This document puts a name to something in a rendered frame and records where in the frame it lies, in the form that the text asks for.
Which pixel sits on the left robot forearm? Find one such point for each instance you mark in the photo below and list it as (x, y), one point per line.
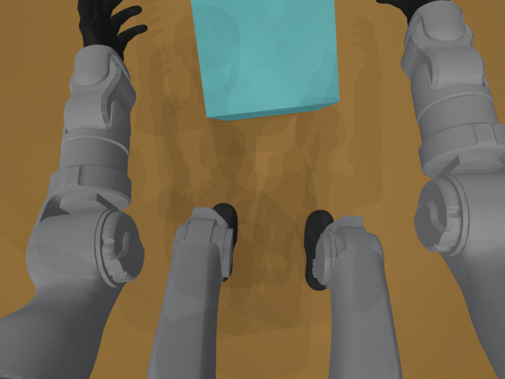
(92, 173)

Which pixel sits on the carton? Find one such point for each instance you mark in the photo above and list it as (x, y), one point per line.
(266, 57)

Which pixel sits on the right robot forearm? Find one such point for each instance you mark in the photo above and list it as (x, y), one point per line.
(453, 103)

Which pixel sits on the robot right hand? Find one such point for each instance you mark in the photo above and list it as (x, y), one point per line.
(408, 7)

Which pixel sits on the right robot upper arm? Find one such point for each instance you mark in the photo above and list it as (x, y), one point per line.
(462, 217)

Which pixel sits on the right robot thigh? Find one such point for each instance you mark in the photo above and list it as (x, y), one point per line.
(363, 338)

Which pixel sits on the robot left hand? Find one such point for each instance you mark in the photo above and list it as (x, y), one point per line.
(97, 28)

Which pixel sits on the left robot shin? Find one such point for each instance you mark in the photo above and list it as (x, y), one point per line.
(198, 212)

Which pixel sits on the left robot upper arm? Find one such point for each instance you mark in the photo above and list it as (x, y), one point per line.
(79, 264)

